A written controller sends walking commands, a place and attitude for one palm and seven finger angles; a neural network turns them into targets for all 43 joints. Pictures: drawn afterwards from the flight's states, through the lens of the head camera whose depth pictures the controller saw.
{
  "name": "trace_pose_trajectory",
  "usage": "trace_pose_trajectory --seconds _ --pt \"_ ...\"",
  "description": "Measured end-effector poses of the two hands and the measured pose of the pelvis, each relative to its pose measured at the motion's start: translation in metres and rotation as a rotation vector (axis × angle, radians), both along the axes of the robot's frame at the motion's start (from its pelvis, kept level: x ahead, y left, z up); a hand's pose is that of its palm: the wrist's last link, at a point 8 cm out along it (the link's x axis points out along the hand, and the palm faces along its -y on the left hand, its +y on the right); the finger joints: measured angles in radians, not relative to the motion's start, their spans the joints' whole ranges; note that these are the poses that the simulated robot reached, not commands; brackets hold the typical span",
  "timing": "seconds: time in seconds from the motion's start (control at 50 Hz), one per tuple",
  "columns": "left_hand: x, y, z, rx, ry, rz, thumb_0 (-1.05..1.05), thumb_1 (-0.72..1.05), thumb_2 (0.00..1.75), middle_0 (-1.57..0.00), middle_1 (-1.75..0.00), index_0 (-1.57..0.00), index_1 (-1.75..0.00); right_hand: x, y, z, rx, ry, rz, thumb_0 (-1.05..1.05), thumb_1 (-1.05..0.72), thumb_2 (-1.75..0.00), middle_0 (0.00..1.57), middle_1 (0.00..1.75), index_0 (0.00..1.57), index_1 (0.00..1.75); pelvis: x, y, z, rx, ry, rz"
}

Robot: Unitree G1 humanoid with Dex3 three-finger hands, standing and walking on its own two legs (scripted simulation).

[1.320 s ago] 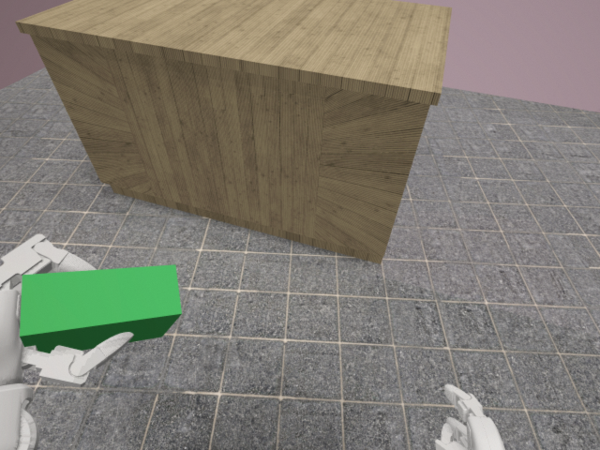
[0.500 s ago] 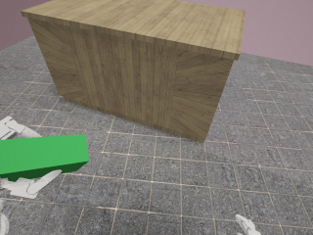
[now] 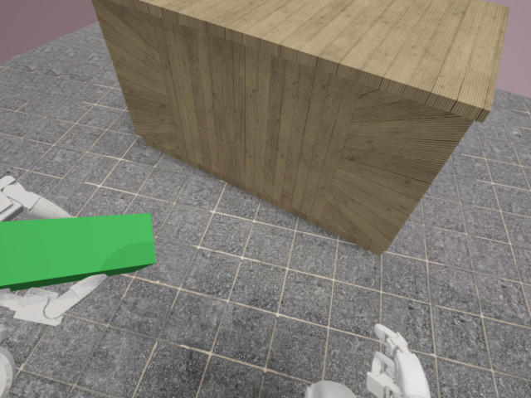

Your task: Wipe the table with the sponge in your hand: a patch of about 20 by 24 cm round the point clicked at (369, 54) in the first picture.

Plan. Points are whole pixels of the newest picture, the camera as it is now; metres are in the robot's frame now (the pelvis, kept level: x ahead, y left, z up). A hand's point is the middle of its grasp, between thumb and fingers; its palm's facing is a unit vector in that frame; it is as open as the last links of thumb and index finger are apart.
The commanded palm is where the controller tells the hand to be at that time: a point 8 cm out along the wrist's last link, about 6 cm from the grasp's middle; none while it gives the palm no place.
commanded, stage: walk to a spot facing it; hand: left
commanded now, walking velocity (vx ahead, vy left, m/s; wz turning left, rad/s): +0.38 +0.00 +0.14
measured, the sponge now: (100, 250) +0.23 +0.20 +0.17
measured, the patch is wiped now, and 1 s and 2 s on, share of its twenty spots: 0.00 0.00 0.00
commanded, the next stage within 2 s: none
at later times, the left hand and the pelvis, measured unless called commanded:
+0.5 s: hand (151, 176) +0.33 +0.17 +0.18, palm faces +0.47 -0.71 -0.53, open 9.4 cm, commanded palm +0.26 +0.21 +0.18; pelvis +0.15 -0.09 +0.00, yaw +10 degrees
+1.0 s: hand (109, 156) +0.33 +0.22 +0.21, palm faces +0.67 -0.58 -0.47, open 9.4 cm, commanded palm +0.26 +0.24 +0.18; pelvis +0.23 -0.08 -0.01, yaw +24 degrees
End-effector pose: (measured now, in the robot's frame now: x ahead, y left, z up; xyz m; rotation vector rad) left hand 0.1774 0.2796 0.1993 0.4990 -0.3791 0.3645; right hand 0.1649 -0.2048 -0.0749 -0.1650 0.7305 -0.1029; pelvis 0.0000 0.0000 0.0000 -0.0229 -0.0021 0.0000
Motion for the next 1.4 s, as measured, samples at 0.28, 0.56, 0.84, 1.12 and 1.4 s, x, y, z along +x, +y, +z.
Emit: trace_pose_trajectory --seconds 0.28,0.56,0.84,1.12,1.4 --pt "0.079 -0.060 -0.023 0.037 0.090 0.112 0.00 -0.43 0.98 -0.82 -1.34 -0.83 -1.34 0.091 -0.069 -0.054 0.004 0.103 0.061 0.01 -0.90 -0.90 0.21 0.30 0.20 0.30 0.096 -0.067 -0.024 0.025 -0.033 0.087" --pt "0.114 -0.069 0.009 0.105 0.107 0.184 0.00 -0.43 0.98 -0.83 -1.34 -0.83 -1.34 0.193 -0.116 -0.010 -0.104 0.099 0.113 0.01 -0.90 -0.90 0.20 0.30 0.19 0.30 0.171 -0.090 0.002 0.061 -0.004 0.203" --pt "0.147 -0.022 -0.009 0.051 -0.043 0.259 0.00 -0.43 0.99 -0.83 -1.34 -0.83 -1.34 0.288 -0.012 -0.017 -0.036 -0.010 0.284 0.01 -0.90 -0.90 0.20 0.30 0.19 0.30 0.220 -0.062 -0.023 0.044 -0.041 0.325" --pt "0.065 -0.063 0.013 0.049 0.060 0.575 0.00 -0.43 0.99 -0.83 -1.34 -0.83 -1.34 0.313 -0.004 -0.020 0.042 0.044 0.524 0.01 -0.90 -0.90 0.21 0.30 0.20 0.30 0.247 -0.107 -0.006 -0.023 0.001 0.494" --pt "0.051 -0.108 0.001 -0.029 0.083 0.654 0.00 -0.43 0.99 -0.83 -1.34 -0.83 -1.34 0.367 -0.042 -0.001 -0.112 -0.011 0.602 0.01 -0.90 -0.90 0.20 0.30 0.20 0.30 0.253 -0.146 0.002 0.063 0.013 0.688"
